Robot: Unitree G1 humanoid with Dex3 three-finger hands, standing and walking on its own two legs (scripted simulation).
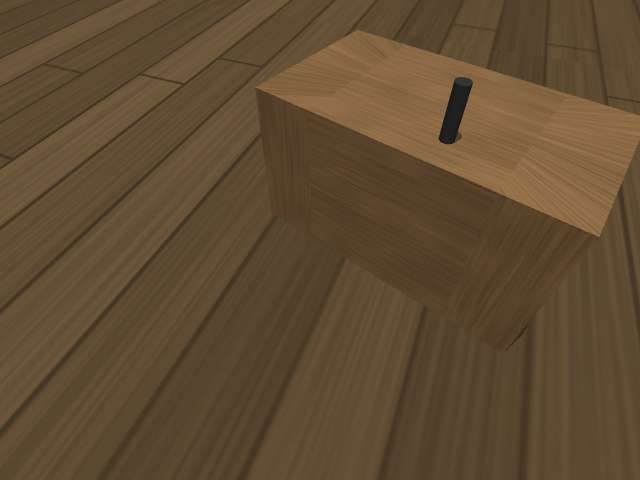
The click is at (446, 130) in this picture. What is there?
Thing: slim round
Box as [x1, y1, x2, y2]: [439, 77, 472, 143]
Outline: 468,78 458,77 454,80 439,135 439,140 441,142 452,143 454,141 472,81
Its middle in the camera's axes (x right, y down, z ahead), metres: +0.36 -0.32 +1.04
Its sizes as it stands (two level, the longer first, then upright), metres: 0.045 0.045 0.173
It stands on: a support 0.60 m high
